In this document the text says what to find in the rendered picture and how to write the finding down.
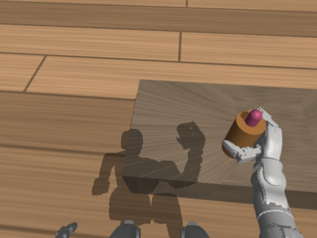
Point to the right robot hand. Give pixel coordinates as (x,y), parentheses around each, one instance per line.
(268,145)

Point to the right robot arm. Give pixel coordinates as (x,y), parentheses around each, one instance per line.
(270,203)

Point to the left robot hand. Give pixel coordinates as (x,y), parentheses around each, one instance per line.
(65,232)

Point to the bottle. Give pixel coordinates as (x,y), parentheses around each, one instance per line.
(246,129)

